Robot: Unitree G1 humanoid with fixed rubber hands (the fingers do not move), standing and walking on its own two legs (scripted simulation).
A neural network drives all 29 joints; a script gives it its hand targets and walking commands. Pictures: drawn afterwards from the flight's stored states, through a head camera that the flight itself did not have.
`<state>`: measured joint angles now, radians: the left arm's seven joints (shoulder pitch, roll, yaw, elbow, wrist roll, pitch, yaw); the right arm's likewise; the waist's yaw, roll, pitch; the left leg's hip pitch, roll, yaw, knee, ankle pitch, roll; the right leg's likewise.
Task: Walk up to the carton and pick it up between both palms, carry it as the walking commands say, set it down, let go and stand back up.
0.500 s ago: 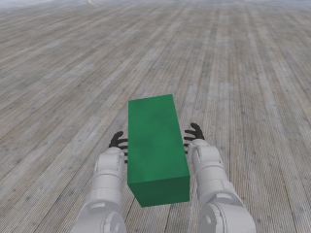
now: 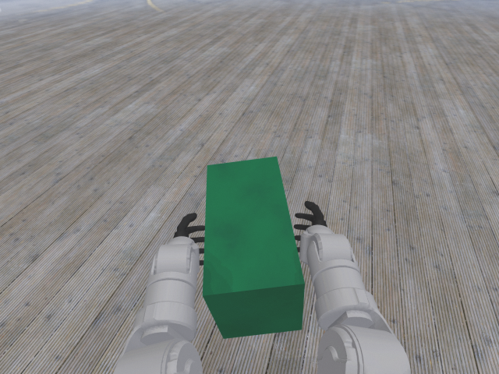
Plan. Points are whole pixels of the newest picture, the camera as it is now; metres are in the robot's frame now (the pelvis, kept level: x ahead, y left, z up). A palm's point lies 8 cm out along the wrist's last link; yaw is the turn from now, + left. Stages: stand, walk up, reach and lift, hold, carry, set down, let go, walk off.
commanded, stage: reach and lift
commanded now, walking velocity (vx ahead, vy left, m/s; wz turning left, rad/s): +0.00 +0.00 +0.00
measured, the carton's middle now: (251, 242) +0.39 -0.01 -0.01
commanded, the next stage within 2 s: hold in 0.68 s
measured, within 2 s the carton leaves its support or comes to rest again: neither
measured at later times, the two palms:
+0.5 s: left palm (183, 254) +0.30 +0.11 +0.06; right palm (320, 243) +0.31 -0.13 +0.07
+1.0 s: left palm (185, 260) +0.29 +0.11 +0.06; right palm (324, 251) +0.30 -0.13 +0.06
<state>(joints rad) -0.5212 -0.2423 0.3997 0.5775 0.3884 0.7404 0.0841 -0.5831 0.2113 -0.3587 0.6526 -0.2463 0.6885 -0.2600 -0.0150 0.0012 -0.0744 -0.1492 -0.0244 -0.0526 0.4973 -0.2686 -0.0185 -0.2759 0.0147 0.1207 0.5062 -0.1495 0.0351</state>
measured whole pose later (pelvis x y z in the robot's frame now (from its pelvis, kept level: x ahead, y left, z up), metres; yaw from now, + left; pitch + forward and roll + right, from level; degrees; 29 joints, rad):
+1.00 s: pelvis -0.02 -0.01 +0.00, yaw +0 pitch -7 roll +2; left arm -0.51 -0.24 0.39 0.58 0.39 0.74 0.07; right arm -0.56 0.22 -0.36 0.64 -0.27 0.71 -0.26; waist -0.01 0.00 -0.05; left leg -0.13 -0.02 -0.05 0.48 -0.24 -0.03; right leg -0.26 0.01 0.12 0.50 -0.13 0.03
